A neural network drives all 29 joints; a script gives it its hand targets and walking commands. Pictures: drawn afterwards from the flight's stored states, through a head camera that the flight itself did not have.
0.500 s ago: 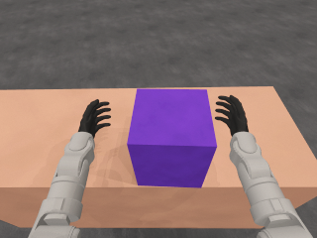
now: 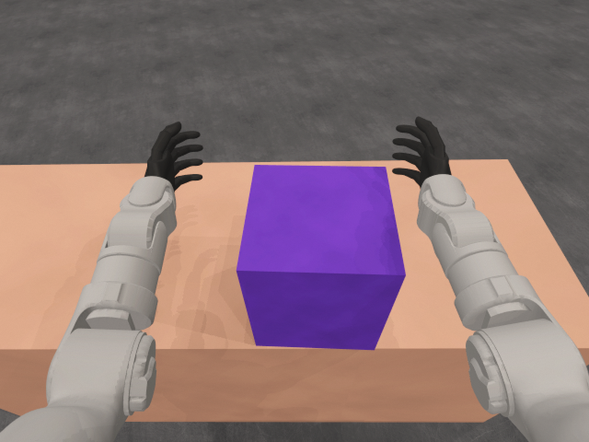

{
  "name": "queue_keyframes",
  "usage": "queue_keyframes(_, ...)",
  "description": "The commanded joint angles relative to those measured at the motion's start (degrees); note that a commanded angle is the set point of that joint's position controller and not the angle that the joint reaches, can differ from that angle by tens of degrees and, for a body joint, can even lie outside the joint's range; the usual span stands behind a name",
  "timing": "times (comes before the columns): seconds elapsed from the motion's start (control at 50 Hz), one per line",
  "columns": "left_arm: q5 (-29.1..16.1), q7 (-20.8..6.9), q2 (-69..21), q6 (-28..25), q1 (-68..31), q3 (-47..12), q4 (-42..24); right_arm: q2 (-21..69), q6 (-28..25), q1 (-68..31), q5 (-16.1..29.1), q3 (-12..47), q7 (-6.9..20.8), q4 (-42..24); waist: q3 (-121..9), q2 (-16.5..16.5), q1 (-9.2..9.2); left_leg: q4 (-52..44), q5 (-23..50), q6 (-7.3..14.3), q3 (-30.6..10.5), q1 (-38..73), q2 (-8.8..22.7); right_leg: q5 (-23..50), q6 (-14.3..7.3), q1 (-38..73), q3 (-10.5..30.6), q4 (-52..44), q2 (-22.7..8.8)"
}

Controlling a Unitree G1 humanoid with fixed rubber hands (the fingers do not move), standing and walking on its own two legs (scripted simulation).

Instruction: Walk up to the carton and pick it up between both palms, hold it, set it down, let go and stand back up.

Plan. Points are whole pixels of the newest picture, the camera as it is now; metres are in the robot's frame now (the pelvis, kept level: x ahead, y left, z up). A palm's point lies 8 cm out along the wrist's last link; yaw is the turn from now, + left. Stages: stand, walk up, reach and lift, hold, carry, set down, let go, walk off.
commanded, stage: reach and lift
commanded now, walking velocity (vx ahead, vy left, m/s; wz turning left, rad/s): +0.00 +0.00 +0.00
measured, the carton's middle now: (317, 261) +0.39 +0.00 -0.03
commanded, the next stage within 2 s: none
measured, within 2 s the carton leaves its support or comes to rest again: neither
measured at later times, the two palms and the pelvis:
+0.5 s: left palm (173, 201) +0.41 +0.22 +0.09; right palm (432, 202) +0.42 -0.16 +0.09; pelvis +0.01 +0.01 +0.00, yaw +0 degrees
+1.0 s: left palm (192, 232) +0.42 +0.21 +0.01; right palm (419, 224) +0.44 -0.16 +0.02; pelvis +0.02 +0.01 -0.01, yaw +0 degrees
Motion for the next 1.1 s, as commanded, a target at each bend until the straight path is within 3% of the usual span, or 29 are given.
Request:
queue_keyframes(0.0,-2.7,1.5,9.7,-2.5,-31.1,2.1,-2.0,-11.0,-1.6,-27.3,5.8,-2.9,-0.2,-4.1,-31.9,4.9,0.64,-3.1,23.7,-0.9,3.3,11.1,-1.3,21.5,1.3,-0.4,-0.2,-11.4,2.9)
queue_keyframes(0.04,-3.6,1.3,9.1,-2.3,-31.4,2.1,1.7,-10.7,-1.1,-27.6,6.4,-2.0,0.2,0.6,-27.7,4.8,0.37,-3.3,23.3,-1.2,3.2,11.2,-1.3,19.8,1.3,0.1,-0.2,-12.6,2.7)
queue_keyframes(0.06,-3.3,1.2,8.8,-3.2,-30.3,0.9,0.3,-10.7,-1.4,-26.9,6.9,-2.0,0.3,-0.2,-28.8,4.1,0.74,-3.1,24.9,-1.2,3.0,11.1,-1.2,20.8,1.4,-0.6,-0.2,-12.2,2.6)
queue_keyframes(0.08,-3.0,1.0,8.9,-3.3,-28.8,1.4,4.3,-11.0,-1.9,-26.3,6.7,-2.0,0.7,-0.2,-27.8,3.2,1.37,-2.7,25.0,-1.4,2.9,10.9,-1.0,20.4,1.3,-0.3,-0.7,-11.8,3.2)
queue_keyframes(0.1,-3.0,1.2,9.6,-5.0,-31.2,2.0,2.2,-10.4,-2.7,-27.1,6.4,-2.6,0.7,-0.4,-31.7,3.7,0.81,-2.9,24.3,-1.2,2.8,10.9,-1.2,19.7,1.2,-1.1,-0.6,-12.2,3.0)
queue_keyframes(0.12,-2.7,1.2,8.7,-5.3,-31.7,0.5,5.1,-11.3,-3.3,-27.8,5.1,-4.1,0.8,1.9,-30.9,5.0,-0.09,-2.2,24.6,-1.8,2.4,11.0,-0.9,19.1,0.7,-2.5,-0.9,-11.9,3.2)
queue_keyframes(0.16,-2.5,1.3,8.2,-7.4,-32.2,0.9,4.6,-9.7,-4.3,-26.9,4.7,-3.0,0.8,3.2,-31.3,4.2,0.27,-2.1,24.5,-1.2,2.8,10.7,-1.1,19.3,1.0,-3.7,-0.9,-12.1,2.8)
queue_keyframes(0.18,-2.7,1.0,7.5,-8.0,-29.7,0.2,9.0,-9.7,-4.9,-26.2,4.7,-2.7,1.0,6.1,-28.8,4.4,0.27,-2.1,23.8,-1.4,2.7,10.5,-1.1,18.2,1.1,-4.4,-0.6,-12.4,2.7)
queue_keyframes(0.2,-3.5,0.5,5.0,-9.3,-27.8,-1.5,11.3,-8.5,-5.8,-25.2,5.3,-1.7,1.4,7.4,-27.6,5.5,0.23,-2.2,24.4,-1.7,2.6,10.4,-1.1,17.6,0.7,-4.6,-1.0,-12.7,2.9)
queue_keyframes(0.22,-3.7,0.2,5.5,-10.4,-26.8,-0.9,10.5,-7.6,-6.9,-23.1,5.0,-1.5,1.2,6.4,-27.4,4.2,0.18,-1.9,24.8,-1.5,2.7,10.4,-1.1,17.7,1.1,-4.4,-1.0,-12.7,2.7)
queue_keyframes(0.24,-2.1,0.5,6.2,-12.3,-26.9,0.2,8.3,-8.5,-8.6,-22.9,4.4,-2.9,1.3,6.6,-31.9,5.8,-0.11,-1.0,27.5,-2.0,2.7,12.2,-0.9,19.9,0.7,-5.4,-1.3,-12.2,3.1)
queue_keyframes(0.28,-2.2,-0.2,4.8,-14.9,-24.8,0.2,14.4,-7.3,-10.0,-21.9,5.6,-0.4,2.2,10.4,-27.8,4.9,1.31,-0.8,27.5,-1.8,3.1,9.3,-0.9,17.4,0.4,-6.3,-1.1,-12.1,3.1)
queue_keyframes(0.36,-3.8,0.1,4.4,-21.5,-28.2,-2.2,15.2,-7.5,-14.5,-24.4,5.1,-0.1,3.4,11.3,-33.4,6.0,0.81,1.0,27.7,-2.2,3.2,8.3,-0.8,17.3,0.4,-8.5,-0.9,-10.8,2.7)
queue_keyframes(0.42,-3.8,-0.5,3.5,-25.6,-27.0,-3.0,25.6,-6.3,-16.9,-23.4,5.5,2.1,4.3,16.0,-30.0,4.7,1.76,1.4,25.2,-1.8,3.8,4.8,-0.7,15.5,0.6,-10.1,-0.3,-9.7,2.3)
queue_keyframes(0.46,-4.6,-0.9,3.2,-28.1,-24.0,-2.6,29.0,-5.5,-19.2,-23.0,6.0,3.6,4.5,15.6,-31.4,1.3,2.50,2.1,26.4,-1.4,4.1,3.3,-0.8,18.8,1.5,-8.7,0.0,-8.7,2.4)
queue_keyframes(0.48,-3.9,-1.6,4.5,-29.8,-24.7,-2.3,36.5,-5.1,-19.1,-22.6,6.2,4.1,5.1,20.6,-27.1,0.5,2.96,2.2,21.0,-0.6,4.0,-0.9,-1.0,12.9,1.4,-11.4,0.8,-8.5,1.8)
queue_keyframes(0.5,-5.4,-1.6,4.1,-32.3,-26.1,-3.2,33.7,-4.2,-20.7,-22.9,5.9,3.9,5.1,18.0,-29.6,-0.7,2.33,2.4,20.8,-0.6,4.2,-1.8,-1.0,14.3,1.8,-10.1,0.6,-8.0,1.5)
queue_keyframes(0.54,-5.5,-1.0,3.9,-35.8,-28.5,-3.6,30.9,-5.6,-23.9,-24.5,5.7,3.3,5.8,17.6,-34.6,2.2,2.08,4.1,23.0,-1.4,3.9,-2.3,-0.9,16.4,1.7,-11.3,0.7,-5.8,1.7)
queue_keyframes(0.56,-5.8,-0.6,3.9,-37.1,-28.4,-3.3,31.9,-5.3,-24.8,-25.3,5.8,3.2,6.2,17.8,-37.7,2.0,3.11,4.2,23.4,-1.3,3.9,-3.1,-0.9,17.2,1.8,-12.3,1.2,-5.3,1.7)
queue_keyframes(0.62,-6.1,-0.1,3.2,-39.6,-26.6,-3.4,34.3,-6.5,-27.4,-24.4,6.0,3.9,7.0,20.4,-39.4,3.5,2.91,5.7,24.6,-2.0,3.6,-2.5,-0.2,15.8,1.4,-15.9,0.1,-3.9,2.0)
queue_keyframes(0.66,-6.4,-0.8,2.4,-40.2,-26.3,-4.1,38.3,-6.4,-28.1,-22.8,4.9,3.9,6.8,24.4,-37.9,2.3,1.06,5.5,23.8,-1.6,3.4,-2.9,-0.6,15.8,1.5,-17.6,-0.5,-4.5,2.0)
queue_keyframes(0.68,-6.3,-0.9,2.6,-40.7,-26.0,-3.9,38.2,-6.6,-28.7,-22.9,5.2,3.6,6.8,25.0,-37.4,3.1,1.55,5.7,23.9,-1.6,3.7,-3.6,-0.6,15.4,1.5,-18.5,-0.3,-4.0,1.8)
queue_keyframes(0.7,-5.7,-0.7,1.6,-41.0,-25.8,-4.5,38.3,-7.0,-29.5,-22.1,4.5,2.5,6.5,26.4,-37.7,3.6,-0.43,6.1,23.5,-2.2,3.5,-2.8,-0.5,15.4,1.3,-19.1,-0.9,-4.4,1.8)
queue_keyframes(0.72,-6.0,-1.0,2.3,-42.0,-25.7,-3.3,37.8,-5.5,-30.4,-22.3,4.5,4.0,6.6,24.7,-39.7,1.6,1.58,6.8,25.8,-1.7,3.8,-3.5,-0.8,18.8,2.0,-17.5,-0.8,-3.5,1.8)
queue_keyframes(0.78,-4.3,-1.0,2.9,-44.3,-24.9,-1.5,38.6,-4.7,-33.0,-22.0,4.5,4.0,6.6,23.6,-46.7,2.1,2.60,8.7,29.3,-1.5,4.4,-6.9,-1.2,25.3,2.3,-15.5,0.2,-1.2,1.6)
queue_keyframes(0.82,-3.8,-1.2,1.7,-45.3,-23.8,-1.6,37.1,-4.6,-34.8,-21.0,4.2,4.3,6.5,22.7,-49.1,2.1,2.84,9.2,33.2,-1.8,4.1,-5.3,-1.2,31.1,2.2,-13.9,0.1,0.0,1.6)
queue_keyframes(0.84,-3.2,-1.4,1.8,-45.4,-23.0,-0.8,37.3,-4.7,-35.4,-20.0,3.9,4.2,6.3,24.2,-50.0,2.0,1.88,9.6,35.0,-2.1,4.0,-4.6,-1.2,33.3,2.5,-13.9,-0.6,0.2,2.0)
queue_keyframes(1.02,0.8,-1.5,-0.8,-46.7,-19.9,1.6,29.7,-3.3,-38.9,-17.2,1.4,3.3,6.2,22.3,-54.5,5.5,2.71,10.6,45.2,-3.7,4.4,-1.2,-0.9,39.8,2.1,-13.2,-1.0,0.3,2.8)
queue_keyframes(1.08,1.8,-1.3,-2.2,-46.7,-19.6,2.5,31.5,-2.1,-38.9,-17.0,0.9,3.5,6.1,23.9,-51.5,4.7,3.05,9.8,41.3,-2.8,4.8,-2.7,-1.1,37.1,2.1,-14.2,-0.8,-0.5,2.5)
